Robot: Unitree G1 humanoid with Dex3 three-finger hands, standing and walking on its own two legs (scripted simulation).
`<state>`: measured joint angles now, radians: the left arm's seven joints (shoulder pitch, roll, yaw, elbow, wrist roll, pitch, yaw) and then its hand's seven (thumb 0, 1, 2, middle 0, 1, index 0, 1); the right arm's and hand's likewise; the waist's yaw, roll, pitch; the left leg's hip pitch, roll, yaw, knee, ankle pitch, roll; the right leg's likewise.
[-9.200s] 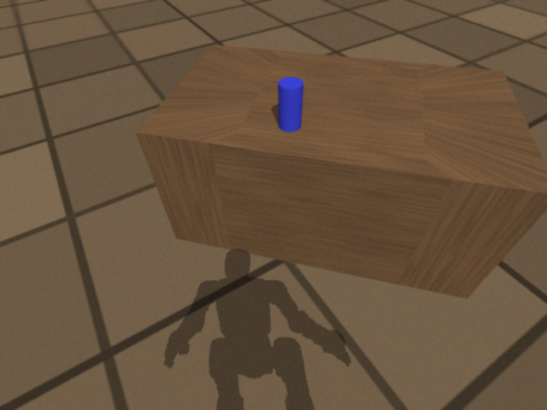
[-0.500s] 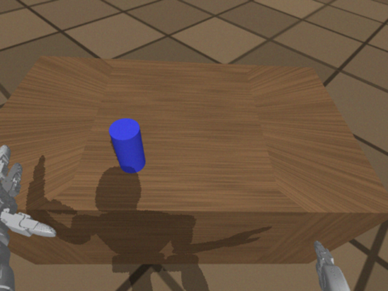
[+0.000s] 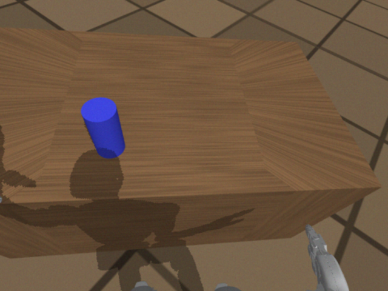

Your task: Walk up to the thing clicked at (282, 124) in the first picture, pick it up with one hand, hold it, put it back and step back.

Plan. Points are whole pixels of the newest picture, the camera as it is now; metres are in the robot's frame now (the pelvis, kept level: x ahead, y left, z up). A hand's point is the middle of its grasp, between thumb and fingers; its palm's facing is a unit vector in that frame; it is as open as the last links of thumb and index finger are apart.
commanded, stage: go down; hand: left
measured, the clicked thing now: (105, 130) +0.53 +0.20 -0.04
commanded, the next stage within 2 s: approach in 1.54 s
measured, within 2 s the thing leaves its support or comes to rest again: neither
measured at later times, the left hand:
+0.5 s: hand out of the picture +0.40 +0.38 +0.08, palm faces +0.24 -0.97 +0.01, open 17.7 cm
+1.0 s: hand out of the picture +0.42 +0.40 +0.08, palm faces +0.25 -0.97 +0.02, open 17.6 cm
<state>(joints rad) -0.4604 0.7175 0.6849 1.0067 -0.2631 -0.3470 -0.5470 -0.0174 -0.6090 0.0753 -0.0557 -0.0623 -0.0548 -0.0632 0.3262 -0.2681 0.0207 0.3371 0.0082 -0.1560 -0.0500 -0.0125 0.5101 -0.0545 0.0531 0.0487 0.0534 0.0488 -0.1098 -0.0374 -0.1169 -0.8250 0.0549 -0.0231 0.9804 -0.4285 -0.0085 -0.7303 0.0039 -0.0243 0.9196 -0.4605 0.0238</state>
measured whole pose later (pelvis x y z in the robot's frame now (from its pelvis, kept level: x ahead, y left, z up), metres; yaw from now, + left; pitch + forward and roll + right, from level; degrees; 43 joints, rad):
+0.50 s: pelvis +0.00 +0.01 -0.01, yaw +0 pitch +18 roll -4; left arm -0.55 0.79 0.71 1.05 -0.21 -0.29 -0.54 -0.02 -0.61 0.08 -0.06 -0.05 -0.05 -0.06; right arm 0.34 -0.27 0.03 0.27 0.00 -0.15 -0.04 -0.01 0.52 -0.05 0.05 0.05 0.05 0.05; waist -0.13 -0.03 -0.14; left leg -0.91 0.06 -0.03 1.04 -0.45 0.00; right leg -0.80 0.01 -0.03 0.96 -0.48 0.03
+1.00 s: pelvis +0.00 +0.01 -0.02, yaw -1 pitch +20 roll -4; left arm -0.64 0.89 0.74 1.14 -0.18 -0.27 -0.56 -0.02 -0.58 0.09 -0.06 -0.04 -0.05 -0.05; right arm 0.34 -0.27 0.03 0.24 -0.01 -0.16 -0.04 -0.01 0.52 -0.05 0.06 0.05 0.06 0.05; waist -0.16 -0.03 -0.15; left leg -0.97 0.06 -0.04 1.08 -0.47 0.00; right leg -0.85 0.01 -0.04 0.98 -0.49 0.03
